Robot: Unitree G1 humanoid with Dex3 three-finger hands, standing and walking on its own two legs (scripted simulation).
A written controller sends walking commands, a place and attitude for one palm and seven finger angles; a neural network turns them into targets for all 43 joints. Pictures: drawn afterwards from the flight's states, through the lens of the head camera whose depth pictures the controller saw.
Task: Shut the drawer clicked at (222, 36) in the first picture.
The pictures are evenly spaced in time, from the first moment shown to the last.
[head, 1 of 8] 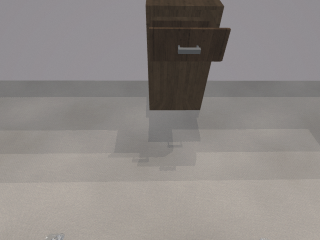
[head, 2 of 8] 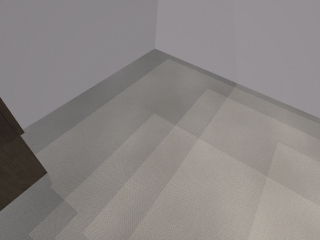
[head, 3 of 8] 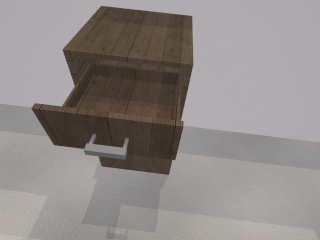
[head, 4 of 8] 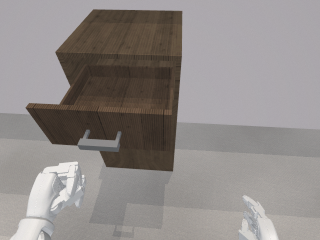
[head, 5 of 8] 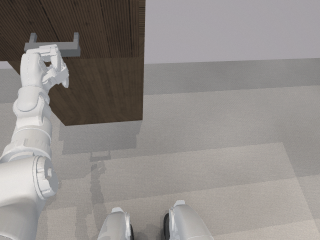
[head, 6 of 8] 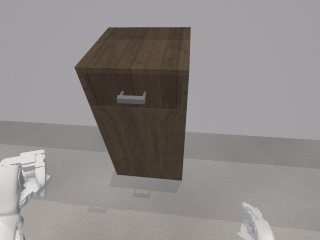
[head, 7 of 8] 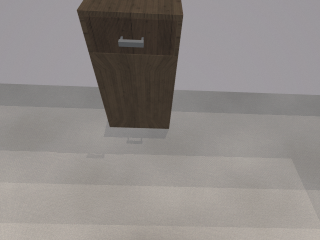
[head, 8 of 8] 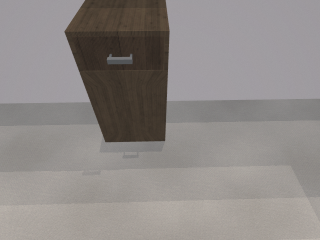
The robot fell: no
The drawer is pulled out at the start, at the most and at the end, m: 0.27 0.27 0.00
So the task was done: yes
